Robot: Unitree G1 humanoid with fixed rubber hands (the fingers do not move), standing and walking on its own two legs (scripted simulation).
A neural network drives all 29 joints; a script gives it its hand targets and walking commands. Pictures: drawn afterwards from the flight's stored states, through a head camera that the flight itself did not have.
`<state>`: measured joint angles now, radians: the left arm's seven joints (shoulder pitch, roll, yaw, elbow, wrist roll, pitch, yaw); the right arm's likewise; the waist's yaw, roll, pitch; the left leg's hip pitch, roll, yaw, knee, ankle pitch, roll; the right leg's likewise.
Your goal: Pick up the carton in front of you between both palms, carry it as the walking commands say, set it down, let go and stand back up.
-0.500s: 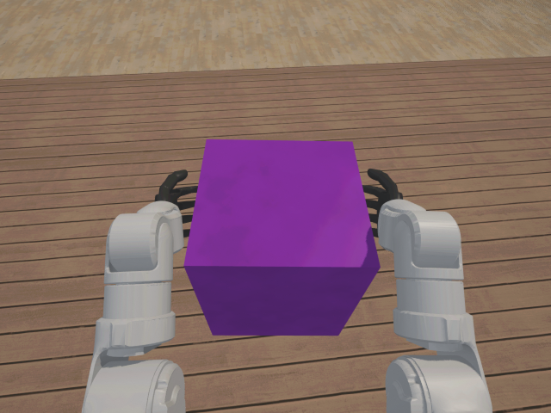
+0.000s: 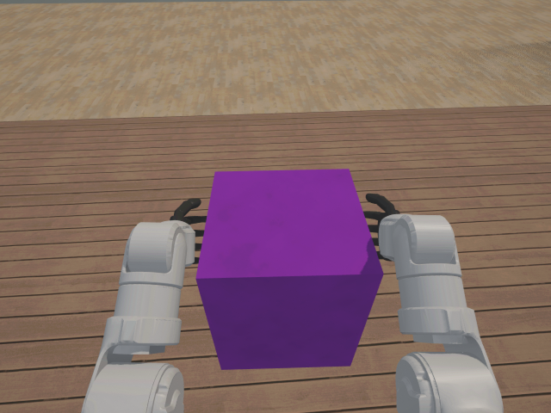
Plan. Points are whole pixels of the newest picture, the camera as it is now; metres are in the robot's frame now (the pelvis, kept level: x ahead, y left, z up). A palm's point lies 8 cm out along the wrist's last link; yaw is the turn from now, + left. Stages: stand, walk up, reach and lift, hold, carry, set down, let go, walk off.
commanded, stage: carry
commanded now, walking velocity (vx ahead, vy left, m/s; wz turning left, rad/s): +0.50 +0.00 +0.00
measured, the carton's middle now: (284, 270) +0.34 +0.00 +0.04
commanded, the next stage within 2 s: none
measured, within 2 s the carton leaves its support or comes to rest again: neither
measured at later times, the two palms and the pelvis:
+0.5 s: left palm (198, 160) +0.57 +0.17 +0.08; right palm (349, 169) +0.55 -0.12 +0.08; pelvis +0.20 +0.04 -0.01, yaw +0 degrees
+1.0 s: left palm (215, 110) +0.80 +0.18 +0.07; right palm (332, 109) +0.83 -0.12 +0.06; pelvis +0.46 +0.00 -0.03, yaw +0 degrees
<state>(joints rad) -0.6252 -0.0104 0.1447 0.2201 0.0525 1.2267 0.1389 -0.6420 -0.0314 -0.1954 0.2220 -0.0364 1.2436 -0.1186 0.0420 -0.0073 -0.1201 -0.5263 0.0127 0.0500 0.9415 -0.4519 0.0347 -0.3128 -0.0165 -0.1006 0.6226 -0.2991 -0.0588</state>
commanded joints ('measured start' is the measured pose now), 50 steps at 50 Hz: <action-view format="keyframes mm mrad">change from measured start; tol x32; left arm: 1 -920 -1110 -565 -307 -495 -53 -234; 50 -734 -1049 -678 -416 -507 -63 -270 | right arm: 1 -803 1166 575 -192 421 -52 201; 50 -646 1064 677 -371 342 -90 150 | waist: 1 39 -134 -288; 11 -99 305 -461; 34 16 -298 -549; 50 59 -102 -404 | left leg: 1 -125 17 -2 -99 116 -12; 8 377 -53 97 -525 391 15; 12 843 334 -555 -483 498 223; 30 598 129 -90 -284 886 80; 35 -259 -42 -87 406 -128 -3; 50 -283 11 -16 -116 355 -8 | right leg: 1 307 -255 317 -240 233 -151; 8 165 -130 69 75 417 -31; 11 -426 56 73 572 -284 40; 14 -538 -22 123 616 -196 15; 28 -337 42 10 -50 279 7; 33 577 -311 381 -14 913 -103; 34 702 -396 636 -93 613 -259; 50 542 -174 276 -120 754 -158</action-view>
